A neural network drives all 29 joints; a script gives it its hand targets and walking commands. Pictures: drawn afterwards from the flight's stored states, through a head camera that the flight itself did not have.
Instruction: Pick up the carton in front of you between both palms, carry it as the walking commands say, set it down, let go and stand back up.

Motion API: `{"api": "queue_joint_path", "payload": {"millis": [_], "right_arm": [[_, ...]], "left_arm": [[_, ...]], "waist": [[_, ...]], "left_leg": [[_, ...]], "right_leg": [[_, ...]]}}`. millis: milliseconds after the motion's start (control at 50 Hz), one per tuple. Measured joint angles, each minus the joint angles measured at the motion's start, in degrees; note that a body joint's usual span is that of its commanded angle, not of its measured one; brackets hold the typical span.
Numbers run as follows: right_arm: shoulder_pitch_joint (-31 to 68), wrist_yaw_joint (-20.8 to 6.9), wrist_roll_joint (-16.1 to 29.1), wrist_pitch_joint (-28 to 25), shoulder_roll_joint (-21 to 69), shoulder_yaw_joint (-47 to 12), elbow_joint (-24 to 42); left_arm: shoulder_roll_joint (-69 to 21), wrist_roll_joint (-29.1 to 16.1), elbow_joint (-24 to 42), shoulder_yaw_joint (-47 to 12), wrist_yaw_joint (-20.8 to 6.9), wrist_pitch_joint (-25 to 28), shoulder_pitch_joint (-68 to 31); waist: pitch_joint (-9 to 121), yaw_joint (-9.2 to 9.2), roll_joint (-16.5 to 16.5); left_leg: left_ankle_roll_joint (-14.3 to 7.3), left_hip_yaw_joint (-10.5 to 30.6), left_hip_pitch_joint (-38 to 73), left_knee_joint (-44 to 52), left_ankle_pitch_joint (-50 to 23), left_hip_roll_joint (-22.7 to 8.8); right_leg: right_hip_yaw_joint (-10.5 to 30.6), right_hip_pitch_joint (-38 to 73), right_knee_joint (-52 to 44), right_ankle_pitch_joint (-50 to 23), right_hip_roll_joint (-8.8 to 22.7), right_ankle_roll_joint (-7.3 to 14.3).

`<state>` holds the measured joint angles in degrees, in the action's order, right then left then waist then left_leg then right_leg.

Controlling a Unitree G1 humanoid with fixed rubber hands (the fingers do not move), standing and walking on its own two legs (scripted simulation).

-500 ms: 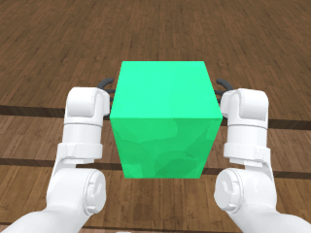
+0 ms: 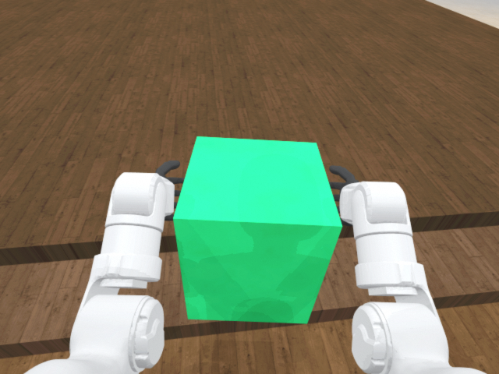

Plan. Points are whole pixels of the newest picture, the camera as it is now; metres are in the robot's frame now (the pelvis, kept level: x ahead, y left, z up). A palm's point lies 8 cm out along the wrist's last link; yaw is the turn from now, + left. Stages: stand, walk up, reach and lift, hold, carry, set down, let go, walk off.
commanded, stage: carry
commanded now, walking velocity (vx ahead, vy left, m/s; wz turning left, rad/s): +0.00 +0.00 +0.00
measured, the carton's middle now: (252, 230) +0.35 +0.00 +0.06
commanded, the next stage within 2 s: none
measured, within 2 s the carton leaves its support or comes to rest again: neither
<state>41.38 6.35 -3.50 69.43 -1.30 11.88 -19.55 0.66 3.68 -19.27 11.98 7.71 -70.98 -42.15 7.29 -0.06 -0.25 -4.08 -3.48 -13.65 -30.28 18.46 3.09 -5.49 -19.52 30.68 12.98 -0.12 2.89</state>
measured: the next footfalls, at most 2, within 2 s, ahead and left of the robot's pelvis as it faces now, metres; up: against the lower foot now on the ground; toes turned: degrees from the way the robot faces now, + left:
none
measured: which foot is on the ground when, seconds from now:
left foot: down 0.00-1.00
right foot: down 0.00-1.00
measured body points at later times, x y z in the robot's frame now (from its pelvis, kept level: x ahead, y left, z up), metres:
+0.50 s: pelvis -0.01 -0.01 +0.00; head -0.04 -0.01 +0.45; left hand +0.34 +0.14 +0.13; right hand +0.35 -0.16 +0.13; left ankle -0.03 +0.07 -0.73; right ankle +0.03 -0.09 -0.73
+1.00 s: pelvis -0.03 -0.01 +0.00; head -0.05 -0.01 +0.45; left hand +0.33 +0.14 +0.13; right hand +0.34 -0.16 +0.13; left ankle -0.03 +0.07 -0.73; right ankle +0.03 -0.09 -0.73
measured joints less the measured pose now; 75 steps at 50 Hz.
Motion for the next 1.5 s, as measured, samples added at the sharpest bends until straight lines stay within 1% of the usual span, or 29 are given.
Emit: {"api": "queue_joint_path", "payload": {"millis": [100,180,540,920,1500], "right_arm": [[0.03,0.01,-0.31,0.39,0.14,0.10,0.68],[-0.08,0.01,-0.48,0.65,0.24,0.24,1.28],[-0.26,0.02,-0.12,0.56,0.07,0.15,1.37],[-0.18,0.03,-0.27,0.69,0.14,0.05,1.65],[-0.23,0.04,-0.23,0.71,0.20,0.12,2.49]], "left_arm": [[0.19,-0.50,0.58,-0.39,0.00,-0.01,0.36],[0.23,-0.72,0.99,-0.64,0.00,-0.02,0.57],[-0.24,-0.28,1.73,-0.39,-0.02,-0.13,1.08],[-0.22,-0.49,2.02,-0.28,-0.05,-0.02,1.26],[-0.25,-0.46,2.81,-0.26,-0.08,-0.05,1.26]], "waist": [[-0.47,0.69,0.00],[-0.76,0.90,-0.03],[-1.14,0.08,0.05],[-1.70,0.44,0.26],[-2.34,0.32,0.21]], "left_leg": [[0.09,0.16,-0.02,0.22,-0.30,-0.09],[0.16,0.28,-0.09,0.34,-0.57,-0.15],[0.45,0.42,-0.61,0.32,-1.53,-0.50],[0.68,0.52,-1.18,0.19,-2.26,-0.67],[0.70,0.54,-1.38,0.17,-2.39,-0.70]], "right_leg": [[-0.18,0.13,-0.44,-0.36,-0.09,0.16],[-0.32,0.16,-0.73,-0.67,-0.14,0.29],[-0.61,0.13,-1.70,-2.08,-0.45,0.79],[-0.81,-0.13,-2.16,-3.05,-0.56,1.11],[-0.87,-0.23,-2.33,-3.26,-0.58,1.12]]}}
